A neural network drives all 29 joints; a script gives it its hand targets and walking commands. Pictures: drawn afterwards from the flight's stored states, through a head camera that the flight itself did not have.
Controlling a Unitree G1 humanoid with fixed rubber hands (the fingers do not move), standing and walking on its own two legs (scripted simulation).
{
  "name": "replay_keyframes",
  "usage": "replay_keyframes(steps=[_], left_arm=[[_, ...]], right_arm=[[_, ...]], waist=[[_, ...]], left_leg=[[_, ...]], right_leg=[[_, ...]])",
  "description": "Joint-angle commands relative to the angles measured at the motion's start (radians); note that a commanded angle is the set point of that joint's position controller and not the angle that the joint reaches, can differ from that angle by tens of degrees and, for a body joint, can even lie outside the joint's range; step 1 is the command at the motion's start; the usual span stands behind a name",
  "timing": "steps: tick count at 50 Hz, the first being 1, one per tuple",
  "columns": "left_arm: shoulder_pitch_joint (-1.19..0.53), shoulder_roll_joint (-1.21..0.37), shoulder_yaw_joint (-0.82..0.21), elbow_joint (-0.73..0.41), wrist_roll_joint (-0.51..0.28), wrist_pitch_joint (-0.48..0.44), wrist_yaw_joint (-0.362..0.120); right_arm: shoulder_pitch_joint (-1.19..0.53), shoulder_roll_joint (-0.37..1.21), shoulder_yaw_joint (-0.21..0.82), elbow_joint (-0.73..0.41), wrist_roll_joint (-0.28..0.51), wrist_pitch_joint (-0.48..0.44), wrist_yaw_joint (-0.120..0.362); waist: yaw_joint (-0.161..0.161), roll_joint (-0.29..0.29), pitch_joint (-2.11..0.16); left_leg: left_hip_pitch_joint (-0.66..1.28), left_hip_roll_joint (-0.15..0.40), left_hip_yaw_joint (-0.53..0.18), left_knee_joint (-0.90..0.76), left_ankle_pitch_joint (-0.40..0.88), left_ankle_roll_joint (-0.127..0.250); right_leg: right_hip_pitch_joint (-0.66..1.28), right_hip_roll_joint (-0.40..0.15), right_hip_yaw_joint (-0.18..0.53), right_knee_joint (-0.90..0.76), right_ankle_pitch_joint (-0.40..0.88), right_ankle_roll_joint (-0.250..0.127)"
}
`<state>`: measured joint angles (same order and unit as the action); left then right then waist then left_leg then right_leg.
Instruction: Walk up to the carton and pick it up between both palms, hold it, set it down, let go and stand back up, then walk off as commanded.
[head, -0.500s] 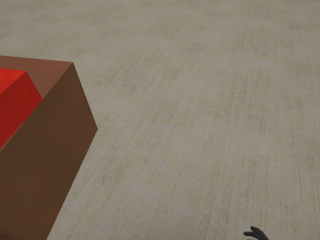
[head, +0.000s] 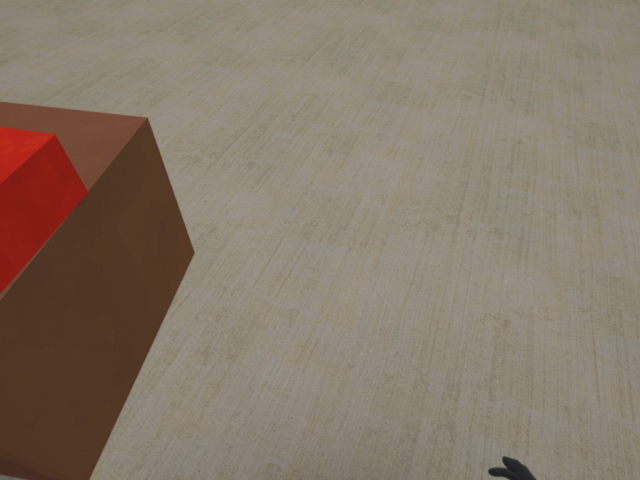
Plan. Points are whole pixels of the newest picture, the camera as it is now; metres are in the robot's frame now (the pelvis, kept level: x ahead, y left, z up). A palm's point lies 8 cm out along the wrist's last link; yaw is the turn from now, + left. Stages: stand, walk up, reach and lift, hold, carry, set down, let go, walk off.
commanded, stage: stand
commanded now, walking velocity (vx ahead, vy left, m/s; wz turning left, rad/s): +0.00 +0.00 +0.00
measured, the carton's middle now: out of the picture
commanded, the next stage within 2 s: none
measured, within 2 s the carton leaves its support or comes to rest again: neither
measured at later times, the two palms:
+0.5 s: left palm out of the picture +0.06 +0.25 -0.13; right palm out of the picture +0.09 -0.27 -0.11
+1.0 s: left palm out of the picture +0.06 +0.26 -0.13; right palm out of the picture +0.09 -0.27 -0.11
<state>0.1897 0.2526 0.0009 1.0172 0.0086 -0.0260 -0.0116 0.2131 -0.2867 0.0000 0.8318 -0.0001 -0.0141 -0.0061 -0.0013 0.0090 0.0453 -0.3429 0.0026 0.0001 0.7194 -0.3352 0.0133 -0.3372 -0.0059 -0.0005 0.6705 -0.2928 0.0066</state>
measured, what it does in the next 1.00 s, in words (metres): stands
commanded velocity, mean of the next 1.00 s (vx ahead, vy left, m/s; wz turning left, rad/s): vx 0.00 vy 0.00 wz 0.00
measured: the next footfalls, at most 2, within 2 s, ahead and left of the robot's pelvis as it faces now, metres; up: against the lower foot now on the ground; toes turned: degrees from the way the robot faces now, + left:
none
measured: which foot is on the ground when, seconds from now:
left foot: down 0.00-1.00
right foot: down 0.00-1.00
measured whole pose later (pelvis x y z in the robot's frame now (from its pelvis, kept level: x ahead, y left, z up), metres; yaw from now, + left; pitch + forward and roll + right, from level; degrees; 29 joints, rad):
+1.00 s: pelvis +0.00 +0.00 +0.00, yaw +0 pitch -1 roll -1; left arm 0.19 0.26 0.00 1.03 0.01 -0.02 -0.01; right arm 0.21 -0.29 0.00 0.86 0.00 -0.01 -0.01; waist 0.00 0.01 0.05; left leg -0.34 0.00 0.00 0.69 -0.32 0.01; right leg -0.34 -0.01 0.00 0.64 -0.28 0.01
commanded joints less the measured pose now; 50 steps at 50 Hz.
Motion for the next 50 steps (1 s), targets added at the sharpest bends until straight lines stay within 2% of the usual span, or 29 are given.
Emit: replay_keyframes(steps=[1, 2, 3, 4, 5, 7, 9, 11, 12, 14, 15, 16, 19, 20, 22, 23, 25, 27, 28, 30, 33, 34, 35, 41, 42, 43, 47, 49, 50], left_arm=[[-0.088, 0.241, 0.058, -0.067, 0.000, -0.027, 0.013], [-0.087, 0.259, 0.064, -0.061, 0.007, -0.027, 0.012], [-0.089, 0.281, 0.066, -0.048, 0.004, -0.025, 0.013], [-0.118, 0.285, 0.071, -0.062, 0.007, -0.023, 0.012], [-0.084, 0.276, 0.070, -0.062, -0.003, -0.019, 0.015], [-0.087, 0.242, 0.054, -0.062, 0.003, -0.022, 0.013], [-0.113, 0.261, 0.063, -0.051, 0.005, -0.024, 0.014], [-0.084, 0.261, 0.059, -0.056, 0.007, -0.025, 0.011], [-0.102, 0.265, 0.056, -0.053, 0.006, -0.026, 0.007], [-0.131, 0.262, 0.059, -0.057, 0.006, -0.021, 0.012], [-0.106, 0.270, 0.074, -0.079, 0.005, -0.023, 0.011], [-0.092, 0.264, 0.069, -0.065, 0.002, -0.019, 0.007], [-0.069, 0.266, 0.068, -0.053, -0.005, -0.026, 0.010], [-0.061, 0.254, 0.056, -0.057, 0.005, -0.028, 0.004], [-0.089, 0.285, 0.059, -0.061, 0.007, -0.036, 0.009], [-0.117, 0.273, 0.060, -0.057, 0.013, -0.027, 0.010], [-0.117, 0.261, 0.074, -0.062, 0.009, -0.034, 0.010], [-0.079, 0.266, 0.060, -0.066, -0.008, -0.029, 0.009], [-0.064, 0.272, 0.067, -0.052, -0.001, -0.027, 0.005], [-0.063, 0.267, 0.069, -0.054, 0.003, -0.030, 0.008], [-0.117, 0.258, 0.062, -0.069, 0.005, -0.025, 0.005], [-0.089, 0.255, 0.064, -0.065, -0.013, -0.023, 0.007], [-0.064, 0.261, 0.061, -0.051, -0.019, -0.020, 0.006], [-0.075, 0.282, 0.070, -0.044, 0.012, -0.009, 0.012], [-0.126, 0.292, 0.070, -0.068, 0.003, -0.014, 0.008], [-0.097, 0.306, 0.080, -0.060, 0.007, -0.017, 0.006], [-0.091, 0.282, 0.065, -0.055, 0.007, -0.017, 0.003], [-0.070, 0.287, 0.065, -0.037, -0.003, -0.023, 0.004], [-0.098, 0.291, 0.072, -0.034, 0.012, -0.022, 0.010]], right_arm=[[-0.086, -0.266, -0.063, 0.019, -0.019, -0.054, -0.010], [-0.105, -0.248, -0.053, 0.005, -0.030, -0.058, 0.000], [-0.033, -0.262, -0.060, 0.034, -0.019, -0.052, -0.001], [-0.069, -0.248, -0.052, 0.026, -0.017, -0.047, -0.005], [-0.046, -0.242, -0.044, 0.028, -0.036, -0.047, -0.014], [-0.129, -0.286, -0.073, 0.006, -0.020, -0.049, -0.010], [-0.052, -0.220, -0.048, 0.018, -0.025, -0.040, -0.004], [-0.081, -0.247, -0.056, 0.019, -0.021, -0.045, 0.003], [-0.064, -0.262, -0.066, 0.035, -0.011, -0.045, -0.008], [-0.084, -0.252, -0.067, 0.013, -0.010, -0.047, -0.001], [-0.064, -0.235, -0.048, 0.011, -0.020, -0.047, 0.003], [-0.068, -0.241, -0.055, 0.027, -0.024, -0.048, 0.004], [-0.098, -0.295, -0.070, 0.038, -0.020, -0.045, -0.006], [-0.116, -0.273, -0.063, 0.035, -0.013, -0.042, -0.012], [-0.044, -0.236, -0.048, 0.049, -0.022, -0.041, -0.004], [-0.080, -0.269, -0.062, 0.030, -0.010, -0.049, -0.002], [-0.087, -0.233, -0.056, 0.034, -0.023, -0.050, 0.001], [-0.103, -0.228, -0.042, 0.022, -0.020, -0.049, -0.001], [-0.072, -0.246, -0.053, 0.040, -0.019, -0.046, -0.007], [-0.090, -0.258, -0.053, 0.036, -0.013, -0.054, -0.005], [-0.122, -0.257, -0.062, 0.016, -0.015, -0.050, -0.008], [-0.097, -0.290, -0.072, 0.022, -0.020, -0.045, -0.005], [-0.112, -0.234, -0.050, 0.026, -0.024, -0.042, -0.002], [-0.096, -0.253, -0.054, 0.027, -0.015, -0.043, -0.004], [-0.072, -0.237, -0.046, 0.028, -0.014, -0.040, -0.010], [-0.064, -0.252, -0.052, 0.039, -0.019, -0.039, -0.009], [-0.042, -0.276, -0.064, 0.053, -0.008, -0.045, -0.005], [-0.083, -0.238, -0.054, 0.027, -0.019, -0.036, -0.002], [-0.075, -0.249, -0.060, 0.026, -0.021, -0.041, 0.000]], waist=[[0.025, -0.030, -0.031], [0.017, 0.018, -0.055], [-0.013, -0.053, 0.014], [-0.005, -0.049, 0.021], [0.007, 0.019, 0.003], [0.012, 0.034, 0.055], [-0.020, -0.056, 0.085], [0.008, -0.023, 0.049], [0.003, -0.062, 0.076], [-0.018, -0.019, 0.017], [0.019, 0.004, 0.003], [0.002, -0.055, -0.014], [0.003, 0.048, 0.061], [0.023, 0.006, 0.033], [-0.001, -0.069, 0.041], [-0.010, 0.012, 0.017], [0.003, -0.010, -0.068], [0.012, 0.067, -0.065], [0.022, -0.008, -0.054], [0.010, 0.034, -0.026], [-0.007, 0.027, -0.039], [0.015, -0.017, -0.047], [0.017, 0.034, 0.017], [0.008, 0.038, 0.018], [-0.014, -0.043, 0.026], [0.003, -0.067, 0.012], [-0.003, -0.055, 0.016], [0.008, 0.065, 0.067], [0.005, -0.034, 0.017]], left_leg=[[0.051, 0.113, -0.167, -0.315, 0.080, 0.057], [0.073, 0.113, -0.138, -0.289, 0.063, 0.053], [0.058, 0.119, -0.165, -0.300, 0.066, 0.051], [0.056, 0.103, -0.124, -0.267, 0.061, 0.053], [0.056, 0.110, -0.143, -0.290, 0.059, 0.056], [0.029, 0.123, -0.169, -0.305, -0.009, 0.058], [-0.012, 0.106, -0.151, -0.327, -0.066, 0.063], [0.001, 0.101, -0.161, -0.312, -0.109, 0.067], [-0.019, 0.104, -0.175, -0.328, -0.111, 0.064], [0.033, 0.099, -0.161, -0.329, -0.084, 0.049], [0.019, 0.094, -0.154, -0.317, -0.045, 0.050], [0.074, 0.118, -0.193, -0.343, -0.091, 0.056], [0.010, 0.124, -0.190, -0.366, -0.066, 0.052], [-0.010, 0.126, -0.182, -0.342, -0.110, 0.057], [0.036, 0.102, -0.136, -0.297, -0.027, 0.055], [0.053, 0.082, -0.121, -0.300, 0.016, 0.039], [0.063, 0.091, -0.118, -0.270, 0.099, 0.046], [0.072, 0.116, -0.162, -0.288, 0.109, 0.057], [0.016, 0.132, -0.190, -0.319, 0.066, 0.066], [0.051, 0.109, -0.138, -0.293, 0.147, 0.044], [0.036, 0.113, -0.163, -0.309, 0.030, 0.045], [0.060, 0.122, -0.171, -0.313, 0.064, 0.050], [0.049, 0.129, -0.142, -0.318, 0.025, 0.057], [0.003, 0.118, -0.162, -0.350, -0.073, 0.050], [0.021, 0.106, -0.146, -0.319, -0.057, 0.048], [0.008, 0.111, -0.160, -0.332, -0.058, 0.054], [0.066, 0.105, -0.159, -0.331, -0.056, 0.057], [0.036, 0.108, -0.142, -0.333, 0.003, 0.063], [0.065, 0.100, -0.145, -0.312, 0.033, 0.055]], right_leg=[[0.085, -0.078, 0.118, -0.191, 0.092, -0.077], [0.071, -0.088, 0.129, -0.187, 0.082, -0.081], [0.024, -0.088, 0.137, -0.213, 0.012, -0.084], [0.002, -0.097, 0.159, -0.251, -0.005, -0.076], [0.031, -0.083, 0.128, -0.214, 0.039, -0.068], [-0.021, -0.074, 0.124, -0.224, 0.006, -0.072], [-0.016, -0.096, 0.161, -0.268, -0.117, -0.076], [0.001, -0.097, 0.179, -0.260, -0.173, -0.081], [-0.017, -0.105, 0.175, -0.289, -0.171, -0.077], [-0.003, -0.098, 0.154, -0.270, -0.136, -0.079], [0.050, -0.079, 0.140, -0.255, -0.088, -0.072], [0.008, -0.081, 0.130, -0.215, -0.089, -0.067], [0.024, -0.076, 0.119, -0.228, -0.037, -0.068], [0.045, -0.070, 0.112, -0.243, -0.060, -0.060], [0.019, -0.097, 0.175, -0.273, -0.058, -0.073], [0.015, -0.106, 0.182, -0.284, -0.052, -0.069], [0.082, -0.093, 0.142, -0.235, -0.004, -0.069], [0.068, -0.083, 0.126, -0.194, 0.061, -0.078], [0.120, -0.069, 0.097, -0.167, 0.096, -0.065], [0.083, -0.076, 0.116, -0.199, 0.144, -0.063], [0.076, -0.077, 0.096, -0.211, 0.071, -0.061], [0.047, -0.081, 0.102, -0.207, 0.017, -0.073], [0.021, -0.075, 0.131, -0.226, 0.003, -0.073], [0.046, -0.098, 0.127, -0.259, -0.074, -0.071], [0.019, -0.085, 0.154, -0.277, -0.098, -0.066], [0.026, -0.099, 0.147, -0.259, -0.105, -0.067], [-0.015, -0.092, 0.143, -0.280, -0.118, -0.069], [0.007, -0.087, 0.147, -0.272, -0.071, -0.064], [0.006, -0.094, 0.142, -0.281, -0.087, -0.075]])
